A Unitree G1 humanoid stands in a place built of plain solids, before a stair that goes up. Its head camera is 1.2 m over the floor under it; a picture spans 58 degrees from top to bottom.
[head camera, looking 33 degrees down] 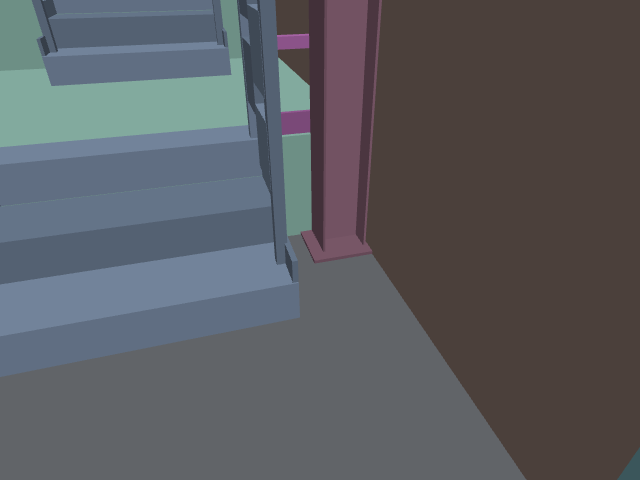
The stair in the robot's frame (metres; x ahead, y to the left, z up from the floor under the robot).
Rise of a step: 0.18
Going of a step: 0.30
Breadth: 1.12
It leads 16 degrees to the left of straight ahead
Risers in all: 3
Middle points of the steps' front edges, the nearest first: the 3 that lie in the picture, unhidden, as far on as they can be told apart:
1.12 0.62 0.18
1.41 0.70 0.35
1.70 0.78 0.53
